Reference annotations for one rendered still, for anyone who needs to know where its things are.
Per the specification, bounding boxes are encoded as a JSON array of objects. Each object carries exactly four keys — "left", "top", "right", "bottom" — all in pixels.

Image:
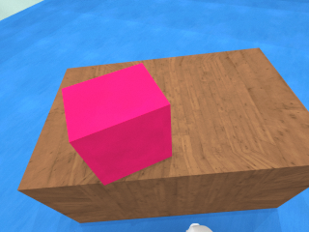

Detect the pedestal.
[{"left": 17, "top": 47, "right": 309, "bottom": 223}]

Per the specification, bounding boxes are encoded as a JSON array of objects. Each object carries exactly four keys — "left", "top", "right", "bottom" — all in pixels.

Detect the carton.
[{"left": 62, "top": 63, "right": 172, "bottom": 185}]

